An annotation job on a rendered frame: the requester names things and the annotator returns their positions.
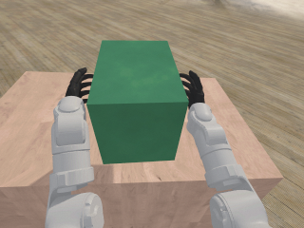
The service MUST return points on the robot left upper arm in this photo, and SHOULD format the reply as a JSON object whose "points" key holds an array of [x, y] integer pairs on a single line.
{"points": [[84, 210]]}

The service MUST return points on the right robot hand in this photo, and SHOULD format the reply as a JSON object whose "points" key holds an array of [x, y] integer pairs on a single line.
{"points": [[195, 93]]}

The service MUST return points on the robot left forearm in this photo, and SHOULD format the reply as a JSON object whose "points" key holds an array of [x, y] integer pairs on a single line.
{"points": [[70, 145]]}

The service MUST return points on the pedestal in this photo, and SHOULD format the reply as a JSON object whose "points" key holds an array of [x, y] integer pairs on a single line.
{"points": [[146, 194]]}

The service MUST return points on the carton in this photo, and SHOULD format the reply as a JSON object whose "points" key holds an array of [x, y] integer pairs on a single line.
{"points": [[136, 103]]}

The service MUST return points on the left robot hand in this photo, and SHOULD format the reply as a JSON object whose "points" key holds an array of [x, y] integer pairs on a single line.
{"points": [[76, 85]]}

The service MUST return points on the robot right upper arm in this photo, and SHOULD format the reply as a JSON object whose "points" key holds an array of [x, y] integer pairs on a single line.
{"points": [[239, 208]]}

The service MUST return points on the robot right forearm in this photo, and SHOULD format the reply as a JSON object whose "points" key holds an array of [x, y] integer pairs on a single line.
{"points": [[221, 168]]}

